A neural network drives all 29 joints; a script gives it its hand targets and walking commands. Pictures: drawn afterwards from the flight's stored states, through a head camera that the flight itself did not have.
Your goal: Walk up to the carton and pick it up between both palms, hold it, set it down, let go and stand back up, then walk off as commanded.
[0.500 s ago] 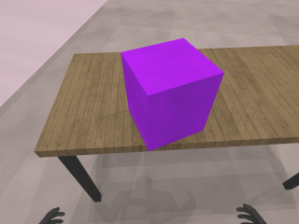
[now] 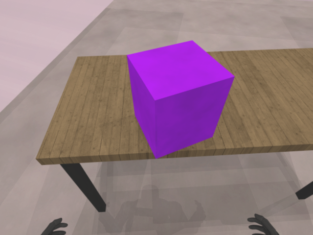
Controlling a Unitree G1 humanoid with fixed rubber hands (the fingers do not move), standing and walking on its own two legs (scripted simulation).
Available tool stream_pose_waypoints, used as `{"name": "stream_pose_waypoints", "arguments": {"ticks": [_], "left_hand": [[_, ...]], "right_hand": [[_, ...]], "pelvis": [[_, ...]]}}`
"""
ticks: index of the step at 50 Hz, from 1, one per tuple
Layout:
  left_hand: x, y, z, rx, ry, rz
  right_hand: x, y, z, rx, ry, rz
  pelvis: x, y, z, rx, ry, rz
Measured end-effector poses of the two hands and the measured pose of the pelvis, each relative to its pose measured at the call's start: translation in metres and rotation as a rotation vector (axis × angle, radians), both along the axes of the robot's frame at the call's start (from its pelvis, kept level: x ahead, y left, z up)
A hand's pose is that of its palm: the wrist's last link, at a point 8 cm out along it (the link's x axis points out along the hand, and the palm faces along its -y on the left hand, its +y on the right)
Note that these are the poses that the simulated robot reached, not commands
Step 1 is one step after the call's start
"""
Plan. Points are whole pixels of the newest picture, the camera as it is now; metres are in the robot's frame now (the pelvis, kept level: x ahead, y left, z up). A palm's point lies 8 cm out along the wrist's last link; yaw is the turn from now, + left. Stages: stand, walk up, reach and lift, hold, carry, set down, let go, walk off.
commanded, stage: walk up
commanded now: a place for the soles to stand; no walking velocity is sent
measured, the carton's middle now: (173, 100) +0.47 -0.03 +0.07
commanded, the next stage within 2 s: none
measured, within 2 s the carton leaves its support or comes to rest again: neither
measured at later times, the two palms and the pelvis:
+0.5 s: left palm out of the picture +0.10 +0.30 -0.08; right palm out of the picture +0.12 -0.28 -0.08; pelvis +0.00 +0.00 +0.00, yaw +0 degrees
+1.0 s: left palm out of the picture +0.10 +0.30 -0.08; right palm out of the picture +0.11 -0.28 -0.09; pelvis +0.00 +0.00 +0.00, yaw +0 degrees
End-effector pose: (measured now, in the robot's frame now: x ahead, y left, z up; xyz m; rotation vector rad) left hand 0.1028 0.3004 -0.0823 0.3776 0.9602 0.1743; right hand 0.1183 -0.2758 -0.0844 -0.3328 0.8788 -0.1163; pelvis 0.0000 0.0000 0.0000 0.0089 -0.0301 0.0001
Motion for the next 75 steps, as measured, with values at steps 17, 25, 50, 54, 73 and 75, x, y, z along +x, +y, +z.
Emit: {"name": "stream_pose_waypoints", "arguments": {"ticks": [17,25,50,54,73,75], "left_hand": [[-0.0011,-0.0007,-0.0001,-0.002,-0.001,0.001],[-0.0008,-0.0011,-0.0003,-0.003,0.002,0.002],[-0.0037,-0.0031,-0.0006,-0.007,0.001,0.005],[-0.0037,-0.0035,-0.0006,-0.008,0.002,0.005],[-0.0049,-0.0041,-0.0003,-0.009,0.006,0.006],[-0.0051,-0.0041,-0.0004,-0.009,0.007,0.007]], "right_hand": [[-0.0010,-0.0003,-0.0001,0.000,-0.001,0.000],[-0.0005,-0.0004,-0.0001,0.000,0.001,0.000],[-0.0037,-0.0012,-0.0006,0.000,0.003,-0.002],[-0.0035,-0.0013,-0.0006,0.000,0.003,-0.001],[-0.0037,-0.0018,-0.0003,0.000,0.002,-0.001],[-0.0036,-0.0019,-0.0003,0.000,0.002,-0.001]], "pelvis": [[-0.0010,-0.0002,-0.0001,0.000,-0.001,0.000],[-0.0002,-0.0003,0.0003,0.000,0.001,0.001],[-0.0026,-0.0009,0.0004,0.001,-0.002,0.001],[-0.0024,-0.0010,0.0006,0.001,-0.001,0.001],[-0.0029,-0.0017,0.0011,0.002,0.000,0.002],[-0.0028,-0.0018,0.0011,0.002,0.000,0.002]]}}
